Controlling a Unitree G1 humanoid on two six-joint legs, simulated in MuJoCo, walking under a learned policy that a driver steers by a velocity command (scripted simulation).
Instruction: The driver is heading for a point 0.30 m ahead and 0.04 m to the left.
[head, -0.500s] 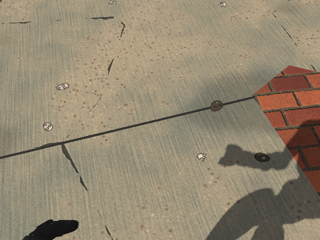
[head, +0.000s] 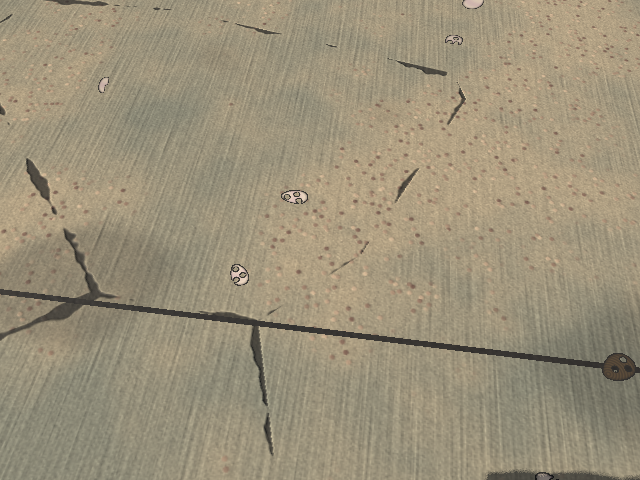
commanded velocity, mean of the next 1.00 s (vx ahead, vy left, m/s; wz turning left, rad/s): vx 0.17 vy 0.00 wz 0.19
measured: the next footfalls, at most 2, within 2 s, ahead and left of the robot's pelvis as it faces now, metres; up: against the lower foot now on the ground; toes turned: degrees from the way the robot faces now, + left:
right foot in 0.38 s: +0.41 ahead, -0.10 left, +0.00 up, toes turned +10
left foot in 0.66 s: +0.29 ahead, +0.14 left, +0.00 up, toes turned +8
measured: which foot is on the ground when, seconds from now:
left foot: down 0.00-0.40, up 0.42-0.64, down 0.66-1.00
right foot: up 0.00-0.36, down 0.38-1.00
